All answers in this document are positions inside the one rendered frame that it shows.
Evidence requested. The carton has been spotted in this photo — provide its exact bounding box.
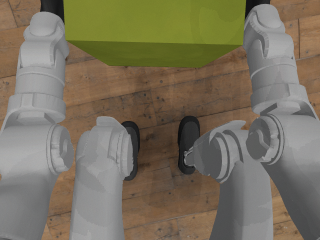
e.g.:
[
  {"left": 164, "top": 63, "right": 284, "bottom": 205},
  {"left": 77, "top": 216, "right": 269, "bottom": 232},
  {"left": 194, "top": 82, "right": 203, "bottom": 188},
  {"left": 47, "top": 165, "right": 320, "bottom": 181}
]
[{"left": 63, "top": 0, "right": 246, "bottom": 68}]

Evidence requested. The robot right upper arm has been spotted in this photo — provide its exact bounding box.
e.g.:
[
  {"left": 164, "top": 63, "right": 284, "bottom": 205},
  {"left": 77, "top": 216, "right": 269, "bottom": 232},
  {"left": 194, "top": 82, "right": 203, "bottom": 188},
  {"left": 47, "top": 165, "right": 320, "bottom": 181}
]
[{"left": 245, "top": 113, "right": 320, "bottom": 240}]

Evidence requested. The right robot thigh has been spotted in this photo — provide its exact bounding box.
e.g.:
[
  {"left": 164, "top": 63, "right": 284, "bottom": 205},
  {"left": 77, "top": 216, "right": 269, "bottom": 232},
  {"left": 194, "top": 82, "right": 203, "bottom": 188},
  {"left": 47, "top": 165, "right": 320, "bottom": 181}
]
[{"left": 205, "top": 129, "right": 273, "bottom": 240}]

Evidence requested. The robot left upper arm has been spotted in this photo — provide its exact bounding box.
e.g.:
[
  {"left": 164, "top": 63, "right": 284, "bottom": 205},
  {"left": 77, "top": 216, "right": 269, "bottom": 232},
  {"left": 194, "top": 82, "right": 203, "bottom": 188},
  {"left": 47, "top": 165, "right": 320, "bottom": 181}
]
[{"left": 0, "top": 123, "right": 75, "bottom": 240}]

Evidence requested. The robot right shin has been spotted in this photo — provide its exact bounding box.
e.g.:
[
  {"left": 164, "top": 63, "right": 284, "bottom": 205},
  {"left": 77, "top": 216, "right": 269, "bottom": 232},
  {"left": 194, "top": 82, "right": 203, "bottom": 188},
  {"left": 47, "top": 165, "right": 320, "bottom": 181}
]
[{"left": 184, "top": 120, "right": 246, "bottom": 176}]

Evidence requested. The left robot hand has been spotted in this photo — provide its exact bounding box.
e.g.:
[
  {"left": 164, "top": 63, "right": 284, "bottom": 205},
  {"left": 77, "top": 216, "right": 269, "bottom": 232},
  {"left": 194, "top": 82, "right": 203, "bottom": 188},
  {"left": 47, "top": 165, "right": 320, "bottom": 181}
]
[{"left": 40, "top": 0, "right": 65, "bottom": 24}]

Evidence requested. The right robot hand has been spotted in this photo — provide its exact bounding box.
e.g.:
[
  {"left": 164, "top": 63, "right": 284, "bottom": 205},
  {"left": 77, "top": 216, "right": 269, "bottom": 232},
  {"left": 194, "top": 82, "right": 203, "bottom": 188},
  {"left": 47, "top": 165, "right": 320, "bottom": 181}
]
[{"left": 244, "top": 0, "right": 271, "bottom": 20}]

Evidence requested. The robot right forearm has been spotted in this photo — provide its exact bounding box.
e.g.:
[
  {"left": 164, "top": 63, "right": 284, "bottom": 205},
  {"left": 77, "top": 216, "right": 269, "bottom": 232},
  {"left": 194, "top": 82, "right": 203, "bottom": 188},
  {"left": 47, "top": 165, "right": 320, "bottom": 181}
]
[{"left": 242, "top": 4, "right": 320, "bottom": 122}]

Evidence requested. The robot left forearm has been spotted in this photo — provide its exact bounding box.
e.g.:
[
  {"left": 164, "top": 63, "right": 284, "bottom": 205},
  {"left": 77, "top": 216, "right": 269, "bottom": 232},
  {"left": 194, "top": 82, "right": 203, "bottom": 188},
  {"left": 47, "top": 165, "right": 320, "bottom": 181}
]
[{"left": 0, "top": 11, "right": 70, "bottom": 135}]

